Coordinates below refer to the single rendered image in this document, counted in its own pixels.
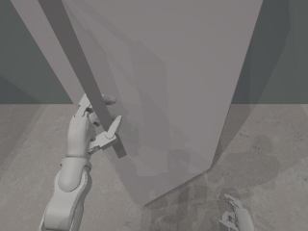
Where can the handle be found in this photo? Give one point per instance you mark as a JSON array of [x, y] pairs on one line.
[[59, 21]]

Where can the robot left forearm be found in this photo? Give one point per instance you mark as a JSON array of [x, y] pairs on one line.
[[71, 185]]

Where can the left robot hand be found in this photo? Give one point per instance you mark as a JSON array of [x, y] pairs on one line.
[[82, 128]]

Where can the right robot hand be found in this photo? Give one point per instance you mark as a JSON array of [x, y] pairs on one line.
[[242, 220]]

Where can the fridge door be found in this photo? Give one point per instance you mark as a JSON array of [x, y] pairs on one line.
[[171, 65]]

